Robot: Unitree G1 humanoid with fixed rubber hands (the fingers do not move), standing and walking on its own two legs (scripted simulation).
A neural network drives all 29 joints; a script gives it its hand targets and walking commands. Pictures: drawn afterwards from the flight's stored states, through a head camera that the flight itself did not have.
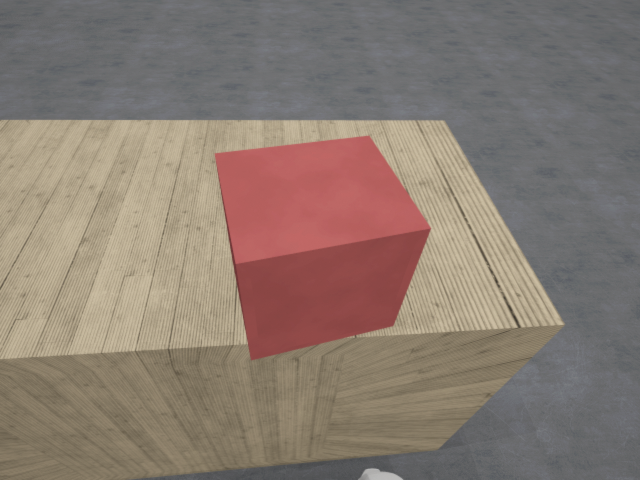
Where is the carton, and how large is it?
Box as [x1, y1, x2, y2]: [215, 136, 430, 359]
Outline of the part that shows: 369,136 215,153 233,265 251,359 393,325 430,227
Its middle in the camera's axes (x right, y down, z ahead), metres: -0.01 +0.01 +0.55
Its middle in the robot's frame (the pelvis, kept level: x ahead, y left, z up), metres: +0.42 +0.01 +0.06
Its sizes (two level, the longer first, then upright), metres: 0.220 0.193 0.216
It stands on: a pedestal, 0.72 m high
